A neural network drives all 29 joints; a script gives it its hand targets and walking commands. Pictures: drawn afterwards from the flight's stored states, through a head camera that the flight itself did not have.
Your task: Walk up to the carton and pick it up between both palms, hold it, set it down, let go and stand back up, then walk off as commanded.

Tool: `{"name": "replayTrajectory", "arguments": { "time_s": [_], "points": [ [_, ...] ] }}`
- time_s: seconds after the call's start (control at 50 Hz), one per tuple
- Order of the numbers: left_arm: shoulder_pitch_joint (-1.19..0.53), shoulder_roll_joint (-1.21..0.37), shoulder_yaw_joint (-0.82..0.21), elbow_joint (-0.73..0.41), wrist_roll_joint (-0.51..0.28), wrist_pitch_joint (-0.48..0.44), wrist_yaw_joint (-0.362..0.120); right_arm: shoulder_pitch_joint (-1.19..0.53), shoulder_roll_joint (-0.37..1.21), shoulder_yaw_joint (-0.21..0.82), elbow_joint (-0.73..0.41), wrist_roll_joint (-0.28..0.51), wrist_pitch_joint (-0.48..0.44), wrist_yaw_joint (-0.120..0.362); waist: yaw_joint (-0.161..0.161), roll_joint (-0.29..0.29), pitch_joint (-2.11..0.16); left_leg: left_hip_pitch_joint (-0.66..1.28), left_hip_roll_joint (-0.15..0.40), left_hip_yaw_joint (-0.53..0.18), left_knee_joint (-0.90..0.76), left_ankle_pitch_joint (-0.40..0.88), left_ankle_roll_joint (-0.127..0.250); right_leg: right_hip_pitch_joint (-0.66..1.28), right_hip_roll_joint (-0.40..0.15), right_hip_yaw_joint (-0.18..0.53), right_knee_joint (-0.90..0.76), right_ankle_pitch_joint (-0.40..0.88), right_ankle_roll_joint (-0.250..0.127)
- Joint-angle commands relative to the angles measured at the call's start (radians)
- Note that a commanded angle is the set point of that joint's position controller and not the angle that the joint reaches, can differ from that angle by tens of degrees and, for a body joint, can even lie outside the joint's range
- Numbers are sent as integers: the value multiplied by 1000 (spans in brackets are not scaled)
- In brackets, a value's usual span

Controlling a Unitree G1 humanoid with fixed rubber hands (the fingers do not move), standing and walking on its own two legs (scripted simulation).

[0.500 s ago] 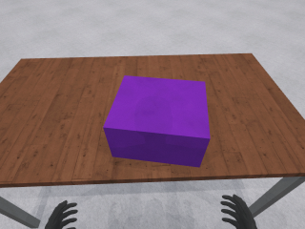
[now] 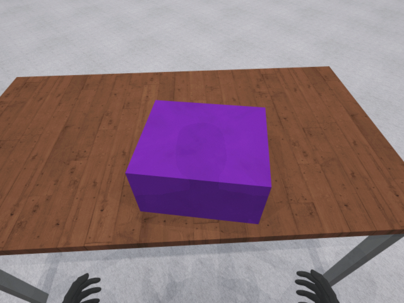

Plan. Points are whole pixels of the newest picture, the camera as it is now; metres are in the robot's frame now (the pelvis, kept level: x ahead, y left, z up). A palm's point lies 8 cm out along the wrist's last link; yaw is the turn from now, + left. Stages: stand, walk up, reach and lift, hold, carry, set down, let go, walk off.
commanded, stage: let go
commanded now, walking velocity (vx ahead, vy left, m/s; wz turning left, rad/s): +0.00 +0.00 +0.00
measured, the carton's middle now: (203, 158) +0.48 +0.02 -0.01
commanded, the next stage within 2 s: stand in 0.40 s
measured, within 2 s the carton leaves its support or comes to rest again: neither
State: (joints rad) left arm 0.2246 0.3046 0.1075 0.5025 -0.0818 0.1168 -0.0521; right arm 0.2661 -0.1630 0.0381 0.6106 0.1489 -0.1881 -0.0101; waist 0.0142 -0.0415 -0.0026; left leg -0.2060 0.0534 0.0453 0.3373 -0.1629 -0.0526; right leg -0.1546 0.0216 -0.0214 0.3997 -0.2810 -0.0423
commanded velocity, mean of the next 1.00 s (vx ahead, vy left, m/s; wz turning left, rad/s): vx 0.00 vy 0.00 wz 0.00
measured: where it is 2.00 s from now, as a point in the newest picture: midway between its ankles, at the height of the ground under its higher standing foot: outside the picture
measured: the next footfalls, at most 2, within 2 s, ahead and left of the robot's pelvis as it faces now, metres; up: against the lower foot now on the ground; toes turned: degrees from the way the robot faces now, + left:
none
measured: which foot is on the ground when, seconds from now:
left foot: down 0.00-1.00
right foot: down 0.00-1.00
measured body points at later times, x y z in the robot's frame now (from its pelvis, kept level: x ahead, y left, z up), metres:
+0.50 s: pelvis +0.00 +0.00 +0.00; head +0.02 +0.01 +0.45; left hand +0.16 +0.28 -0.09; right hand +0.15 -0.23 -0.10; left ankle +0.00 +0.15 -0.74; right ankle -0.05 -0.09 -0.74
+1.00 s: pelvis -0.01 +0.03 -0.01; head +0.00 +0.04 +0.44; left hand +0.12 +0.31 -0.12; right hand +0.13 -0.26 -0.09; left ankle +0.00 +0.15 -0.74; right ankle -0.05 -0.09 -0.74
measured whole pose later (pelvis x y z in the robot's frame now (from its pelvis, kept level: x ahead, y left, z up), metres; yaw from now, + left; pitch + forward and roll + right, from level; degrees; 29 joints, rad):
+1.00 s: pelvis -0.01 +0.03 -0.01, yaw +0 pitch +1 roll -1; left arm 0.22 0.28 0.11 0.71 0.00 0.01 -0.02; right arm 0.24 -0.36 0.04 0.71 0.08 -0.04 -0.01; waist 0.02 -0.02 0.00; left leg -0.27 0.06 0.04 0.50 -0.24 -0.01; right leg -0.15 0.02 -0.02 0.43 -0.29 -0.01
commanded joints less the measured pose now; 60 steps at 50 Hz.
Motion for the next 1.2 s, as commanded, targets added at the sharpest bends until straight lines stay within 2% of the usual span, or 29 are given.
{"name": "replayTrajectory", "arguments": {
  "time_s": [0.0,0.2,0.38,0.4,0.44,0.46,0.52,0.56,0.6,0.62,0.64,0.68,0.76,0.8,0.84,1.1,1.14,1.18],
  "points": [
    [-47,10,-80,-58,53,-29,9,-138,-135,-73,-3,-134,-53,9,-21,64,-56,352,-42,7,69,210,19,-167,-3,-34,-112,321,55],
    [-59,2,-76,-47,60,-31,18,-157,-148,-68,29,-127,-67,16,-14,42,-58,338,-44,1,73,187,30,-182,-11,-29,-104,349,65],
    [-72,-12,-88,-47,63,-30,29,-170,-160,-72,65,-126,-69,23,-14,48,-59,340,-40,-2,78,181,29,-197,-12,-29,-102,334,62],
    [3,222,16,-21,145,-97,43,-39,-369,-119,104,-235,23,-4,21,109,-166,137,76,-61,135,359,74,-3,-111,73,-32,325,39],
    [-8,238,27,3,145,-137,50,-85,-332,-112,72,-229,90,-18,16,54,-142,52,57,-33,155,268,77,36,-115,92,-19,371,33],
    [-15,226,26,14,135,-143,50,-88,-309,-102,64,-218,102,-17,13,24,-154,43,58,-37,147,217,75,43,-121,96,-14,339,25],
    [-42,217,28,40,121,-151,47,-80,-321,-92,66,-209,111,-12,6,50,-128,54,59,-49,149,198,79,15,-127,112,-16,334,13],
    [-23,216,25,56,117,-150,44,-81,-332,-88,73,-208,117,-7,11,50,-118,51,62,-54,153,187,84,4,-122,103,-12,294,13],
    [-14,216,25,69,116,-149,43,-70,-344,-85,79,-206,122,-1,8,53,-118,55,67,-60,152,206,86,5,-125,104,-6,307,10],
    [-15,216,23,74,116,-150,43,-66,-353,-85,81,-207,122,0,4,77,-135,66,65,-58,156,208,85,12,-125,108,-3,312,8],
    [-17,224,24,80,115,-149,43,-63,-355,-84,83,-206,124,-1,2,70,-134,70,68,-62,154,215,86,4,-123,102,2,308,7],
    [-15,219,20,94,115,-151,40,-66,-363,-84,84,-208,123,0,0,97,-121,71,71,-68,144,199,88,-10,-120,107,0,259,6],
    [-2,215,17,125,117,-151,40,-63,-384,-90,90,-209,122,-4,2,93,-112,68,84,-94,131,226,99,3,-119,105,11,259,3],
    [-3,215,15,135,117,-150,39,-68,-388,-91,87,-210,122,-4,5,113,-106,71,88,-97,124,221,101,-3,-116,98,14,244,5],
    [-13,219,16,146,119,-152,38,-70,-389,-92,91,-208,120,-3,4,109,-101,66,87,-104,110,189,102,-7,-114,98,3,204,5],
    [-20,221,10,200,117,-155,38,-60,-388,-91,109,-202,119,-6,0,111,-95,54,84,-110,109,202,99,14,-125,99,-5,226,3],
    [-17,217,7,209,114,-156,40,-67,-386,-90,109,-202,117,-5,-3,128,-95,54,86,-116,106,195,99,13,-124,100,-5,216,4],
    [-25,221,9,213,113,-156,38,-71,-387,-90,111,-201,117,-5,1,109,-85,50,87,-119,103,184,101,6,-125,102,-8,204,2]
  ]
}}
